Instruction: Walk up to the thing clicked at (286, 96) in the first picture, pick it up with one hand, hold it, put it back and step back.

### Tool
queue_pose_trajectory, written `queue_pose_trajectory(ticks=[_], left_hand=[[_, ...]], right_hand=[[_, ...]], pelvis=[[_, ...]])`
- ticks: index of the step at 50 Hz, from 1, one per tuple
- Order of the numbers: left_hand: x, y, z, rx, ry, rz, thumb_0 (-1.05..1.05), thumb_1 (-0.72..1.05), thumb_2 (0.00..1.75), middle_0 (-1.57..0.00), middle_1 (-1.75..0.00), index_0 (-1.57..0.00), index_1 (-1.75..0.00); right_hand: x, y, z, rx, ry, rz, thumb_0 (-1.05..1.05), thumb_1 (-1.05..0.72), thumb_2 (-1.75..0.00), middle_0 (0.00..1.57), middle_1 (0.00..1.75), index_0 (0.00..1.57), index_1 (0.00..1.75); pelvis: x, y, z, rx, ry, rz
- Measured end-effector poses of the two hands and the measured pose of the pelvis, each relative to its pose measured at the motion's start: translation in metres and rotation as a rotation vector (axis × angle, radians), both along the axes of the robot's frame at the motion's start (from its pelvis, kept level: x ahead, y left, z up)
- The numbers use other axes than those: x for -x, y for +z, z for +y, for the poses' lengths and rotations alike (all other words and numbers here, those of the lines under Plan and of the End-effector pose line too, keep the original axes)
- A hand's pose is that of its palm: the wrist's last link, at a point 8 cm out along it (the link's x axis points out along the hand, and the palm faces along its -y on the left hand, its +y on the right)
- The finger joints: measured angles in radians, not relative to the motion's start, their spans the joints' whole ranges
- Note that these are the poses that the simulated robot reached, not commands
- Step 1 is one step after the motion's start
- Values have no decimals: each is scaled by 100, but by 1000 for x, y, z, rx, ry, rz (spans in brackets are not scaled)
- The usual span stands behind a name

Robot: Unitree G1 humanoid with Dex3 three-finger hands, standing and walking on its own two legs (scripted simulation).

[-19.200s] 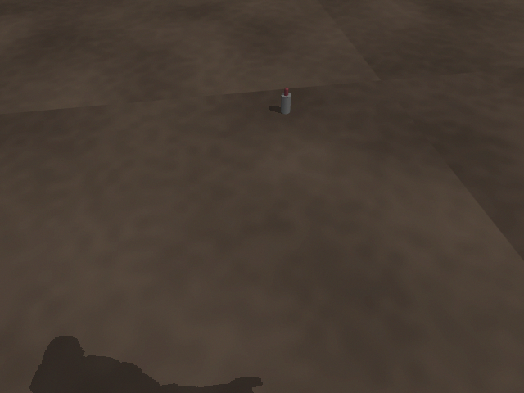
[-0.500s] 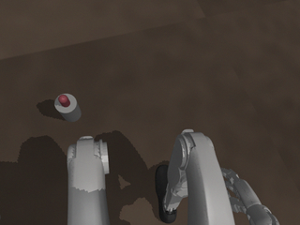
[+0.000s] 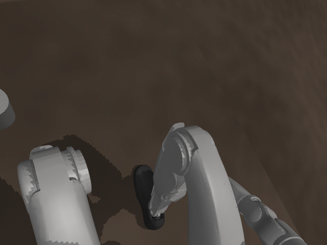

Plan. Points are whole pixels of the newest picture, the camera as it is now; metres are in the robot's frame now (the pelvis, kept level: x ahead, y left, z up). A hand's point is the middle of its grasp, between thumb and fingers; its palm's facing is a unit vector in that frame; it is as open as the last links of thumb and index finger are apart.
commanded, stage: close in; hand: left
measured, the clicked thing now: out of the picture +0.43 +0.28 -0.21
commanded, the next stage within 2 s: close in 0.54 s
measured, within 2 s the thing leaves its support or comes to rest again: leaves its support in 1.92 s
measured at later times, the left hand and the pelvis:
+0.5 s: hand out of the picture +0.42 +0.28 -0.16, palm faces +0.24 -0.97 +0.04, open 17.7 cm; pelvis -0.02 +0.01 -0.01, yaw -2 degrees
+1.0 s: hand out of the picture +0.43 +0.28 -0.17, palm faces +0.27 -0.96 +0.02, open 15.3 cm; pelvis -0.01 +0.01 +0.00, yaw -3 degrees
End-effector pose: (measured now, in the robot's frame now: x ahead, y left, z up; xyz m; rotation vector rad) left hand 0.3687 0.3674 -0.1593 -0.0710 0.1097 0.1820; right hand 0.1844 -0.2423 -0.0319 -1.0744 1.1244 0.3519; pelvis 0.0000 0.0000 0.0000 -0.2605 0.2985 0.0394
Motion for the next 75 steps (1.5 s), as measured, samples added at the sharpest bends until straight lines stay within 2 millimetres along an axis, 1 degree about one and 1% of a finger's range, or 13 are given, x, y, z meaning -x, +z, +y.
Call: queue_pose_trajectory(ticks=[3, 8, 15, 20, 27, 35, 42, 51, 70, 73, 75], left_hand=[[-7, -3, -6, -1, 33, -30, -1, -61, 2, -4, -15, -8, -11], [-13, -1, -12, -24, 47, -58, -1, -61, 1, -4, -13, -8, -9], [-11, -1, -24, -37, 32, -43, -1, -61, 0, -4, -12, -8, -7], [-11, -4, -33, -27, 50, -49, -1, -61, 0, -4, -11, -8, -7], [-15, -8, -42, -34, 65, -67, -1, -61, 3, -3, -10, -7, -6], [-16, -12, -45, -48, 75, -70, -1, -59, 6, -3, -9, -6, -6], [-18, -14, -45, -51, 91, -71, -1, -47, 13, -12, -15, -13, -13], [-27, -15, -46, -58, 98, -71, -1, -29, 27, -24, -26, -25, -24], [-33, -19, -53, -74, 113, -60, 0, 13, 54, -52, -52, -53, -51], [-34, -19, -53, -80, 107, -59, -1, 17, 58, -57, -57, -58, -56], [-34, -19, -53, -81, 109, -58, -1, 16, 58, -58, -61, -62, -59]], right_hand=[[5, 3, 2, 24, 15, 12, 0, -90, -89, 21, 30, 21, 30], [17, 8, 2, 56, 14, 29, 0, -91, -89, 21, 30, 21, 30], [38, 12, 1, 70, -3, 58, 0, -91, -89, 21, 30, 21, 30], [49, 15, 2, 78, -6, 72, 0, -91, -89, 21, 30, 21, 30], [56, 16, 3, 95, -5, 94, 0, -91, -89, 21, 30, 21, 30], [54, 14, 4, 102, -1, 110, 0, -91, -90, 21, 30, 21, 30], [47, 14, 6, 104, 11, 114, 0, -90, -90, 21, 30, 21, 30], [42, 14, 7, 110, 11, 117, 0, -89, -89, 21, 30, 21, 30], [50, 13, 2, 124, -10, 160, 0, -88, -89, 21, 30, 21, 30], [52, 13, 2, 123, -13, 161, 0, -88, -89, 21, 30, 21, 30], [52, 13, 2, 122, -15, 162, 0, -88, -89, 21, 30, 21, 30]], pelvis=[[3, -2, 1, 13, -5, -24], [8, -3, 4, 30, -11, -55], [14, -4, 6, 40, -15, -80], [17, -5, 6, 44, -19, -96], [17, -6, 7, 52, -24, -109], [16, -6, 8, 58, -26, -108], [15, -6, 8, 61, -28, -103], [14, -5, 9, 66, -31, -95], [12, -3, 8, 68, -35, -86], [13, -3, 8, 68, -36, -87], [13, -3, 8, 67, -36, -88]])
